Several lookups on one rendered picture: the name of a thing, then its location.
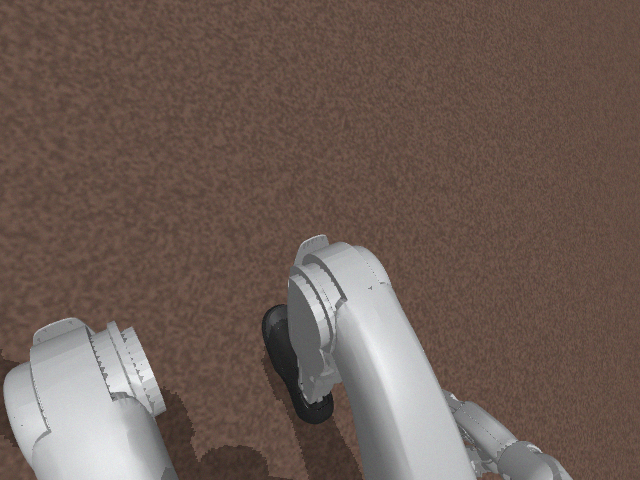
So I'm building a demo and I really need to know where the right robot hand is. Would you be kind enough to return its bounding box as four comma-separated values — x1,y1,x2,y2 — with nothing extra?
442,389,519,477

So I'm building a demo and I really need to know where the right robot foot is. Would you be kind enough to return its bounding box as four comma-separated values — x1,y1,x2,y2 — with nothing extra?
262,304,334,424

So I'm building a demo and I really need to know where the right robot arm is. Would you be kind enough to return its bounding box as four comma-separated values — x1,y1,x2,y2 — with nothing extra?
497,441,573,480

